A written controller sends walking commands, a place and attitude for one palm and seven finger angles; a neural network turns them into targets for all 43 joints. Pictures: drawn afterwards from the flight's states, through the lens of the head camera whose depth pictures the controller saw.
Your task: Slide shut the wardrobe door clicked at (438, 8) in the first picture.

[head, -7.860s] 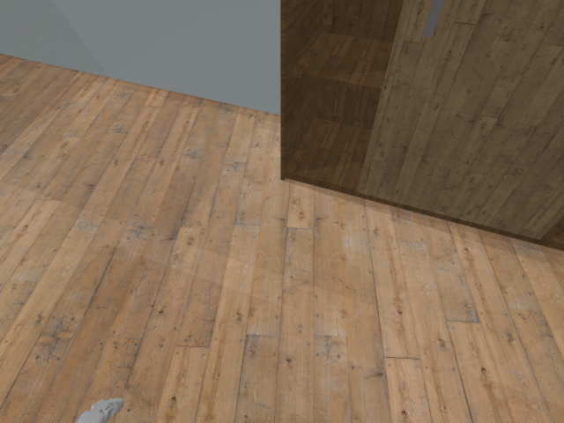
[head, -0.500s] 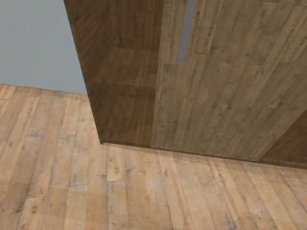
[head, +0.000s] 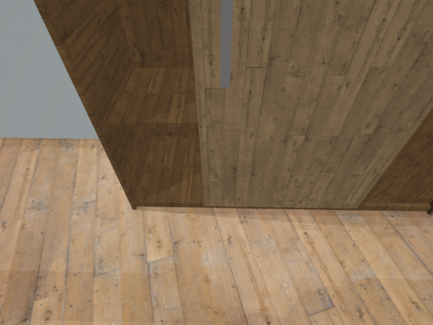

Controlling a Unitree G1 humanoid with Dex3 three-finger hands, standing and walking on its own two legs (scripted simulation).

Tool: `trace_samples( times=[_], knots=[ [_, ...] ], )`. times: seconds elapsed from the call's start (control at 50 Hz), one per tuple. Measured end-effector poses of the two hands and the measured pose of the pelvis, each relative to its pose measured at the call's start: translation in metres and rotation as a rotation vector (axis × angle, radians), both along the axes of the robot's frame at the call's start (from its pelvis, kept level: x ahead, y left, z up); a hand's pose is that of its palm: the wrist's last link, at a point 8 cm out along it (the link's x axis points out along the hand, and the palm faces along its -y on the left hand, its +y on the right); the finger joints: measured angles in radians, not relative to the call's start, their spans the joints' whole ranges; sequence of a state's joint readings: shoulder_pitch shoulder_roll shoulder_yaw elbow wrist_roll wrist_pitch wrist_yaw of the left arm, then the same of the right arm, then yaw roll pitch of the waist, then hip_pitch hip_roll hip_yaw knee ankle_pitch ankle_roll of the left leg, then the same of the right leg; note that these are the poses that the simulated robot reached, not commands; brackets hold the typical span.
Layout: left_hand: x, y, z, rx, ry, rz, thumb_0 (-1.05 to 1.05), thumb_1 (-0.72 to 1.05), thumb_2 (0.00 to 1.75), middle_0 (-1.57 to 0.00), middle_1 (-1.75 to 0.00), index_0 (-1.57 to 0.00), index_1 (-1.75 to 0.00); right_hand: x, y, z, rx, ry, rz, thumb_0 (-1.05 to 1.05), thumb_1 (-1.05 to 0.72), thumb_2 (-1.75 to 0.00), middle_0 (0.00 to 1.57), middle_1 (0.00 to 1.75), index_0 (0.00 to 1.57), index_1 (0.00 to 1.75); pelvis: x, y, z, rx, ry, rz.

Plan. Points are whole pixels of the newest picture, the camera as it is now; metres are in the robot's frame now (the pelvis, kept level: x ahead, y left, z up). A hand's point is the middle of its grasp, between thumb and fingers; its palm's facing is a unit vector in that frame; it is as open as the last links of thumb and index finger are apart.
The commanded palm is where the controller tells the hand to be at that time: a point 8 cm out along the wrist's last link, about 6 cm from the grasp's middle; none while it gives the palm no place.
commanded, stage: come to a stop and stand still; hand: right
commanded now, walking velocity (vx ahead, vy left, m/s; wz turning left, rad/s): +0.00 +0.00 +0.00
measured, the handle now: (226, 34) +0.77 -0.02 +0.18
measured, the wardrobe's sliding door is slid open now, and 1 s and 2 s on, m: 0.38 0.38 0.38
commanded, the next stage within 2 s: look again from close up in 0.40 s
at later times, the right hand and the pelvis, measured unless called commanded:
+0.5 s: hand out of the picture +0.03 -0.18 -0.17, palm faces +0.02 +0.98 -0.18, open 7.3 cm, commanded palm none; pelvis +0.02 -0.02 +0.00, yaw +1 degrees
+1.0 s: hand out of the picture +0.01 -0.15 -0.18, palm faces +0.04 +0.99 -0.12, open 7.4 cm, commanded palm none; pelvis +0.04 -0.01 +0.00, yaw +1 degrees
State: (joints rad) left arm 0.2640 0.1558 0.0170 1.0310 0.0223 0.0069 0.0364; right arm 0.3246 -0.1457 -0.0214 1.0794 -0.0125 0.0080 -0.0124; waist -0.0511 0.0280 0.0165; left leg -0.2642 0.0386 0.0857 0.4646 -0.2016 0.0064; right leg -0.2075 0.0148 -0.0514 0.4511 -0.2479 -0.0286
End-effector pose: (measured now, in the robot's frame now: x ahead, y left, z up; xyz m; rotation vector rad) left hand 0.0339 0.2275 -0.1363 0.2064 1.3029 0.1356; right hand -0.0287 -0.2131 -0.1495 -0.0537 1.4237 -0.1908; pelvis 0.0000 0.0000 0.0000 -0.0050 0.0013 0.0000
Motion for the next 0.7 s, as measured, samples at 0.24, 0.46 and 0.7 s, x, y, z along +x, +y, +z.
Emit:
trace_samples(
  times=[0.24, 0.46, 0.7],
  knots=[
    [-0.006, -0.016, -0.003, -0.014, 0.033, 0.029, 0.01, 0.95, 0.9, -0.2, -0.3, -0.2, -0.3, 0.029, -0.011, 0.002, 0.001, -0.006, 0.067, 0.01, -0.91, -0.9, 0.2, 0.29, 0.2, 0.3, 0.013, -0.014, 0.003, 0.0, -0.016, 0.018],
    [-0.033, -0.038, -0.009, -0.071, 0.126, 0.061, 0.01, 0.91, 0.9, -0.2, -0.3, -0.2, -0.3, 0.05, -0.02, 0.005, -0.026, -0.017, 0.087, 0.01, -0.92, -0.9, 0.2, 0.29, 0.2, 0.3, 0.023, -0.015, 0.003, 0.0, -0.017, 0.02],
    [-0.034, -0.046, -0.012, -0.094, 0.14, 0.079, 0.0, 0.9, 0.9, -0.2, -0.3, -0.2, -0.3, 0.047, -0.009, 0.004, -0.014, 0.007, 0.079, 0.01, -0.92, -0.9, 0.2, 0.29, 0.2, 0.3, 0.031, -0.012, 0.002, 0.001, -0.021, 0.023]
  ],
)
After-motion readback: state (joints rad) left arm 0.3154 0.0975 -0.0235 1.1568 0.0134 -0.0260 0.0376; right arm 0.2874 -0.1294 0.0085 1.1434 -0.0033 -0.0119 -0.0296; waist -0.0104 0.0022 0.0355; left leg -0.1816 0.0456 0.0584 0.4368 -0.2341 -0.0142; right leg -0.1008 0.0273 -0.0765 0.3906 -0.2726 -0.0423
